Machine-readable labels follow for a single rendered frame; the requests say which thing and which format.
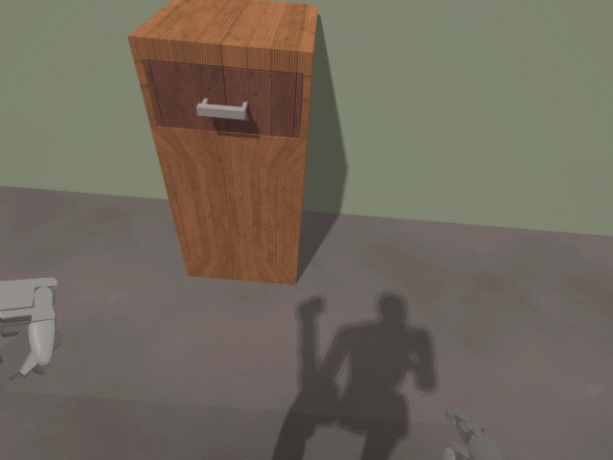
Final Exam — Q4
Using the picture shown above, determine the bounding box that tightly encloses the right robot hand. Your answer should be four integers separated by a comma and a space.
443, 406, 504, 460

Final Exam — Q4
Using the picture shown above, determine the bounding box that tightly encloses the left robot hand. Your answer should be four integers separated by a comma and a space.
0, 277, 63, 393

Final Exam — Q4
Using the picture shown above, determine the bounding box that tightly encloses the handle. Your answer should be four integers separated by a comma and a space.
196, 99, 248, 120

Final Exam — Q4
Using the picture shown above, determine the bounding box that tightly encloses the cabinet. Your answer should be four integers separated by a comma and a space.
128, 0, 318, 285

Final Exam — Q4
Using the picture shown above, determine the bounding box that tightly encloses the drawer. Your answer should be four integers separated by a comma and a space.
144, 59, 304, 138

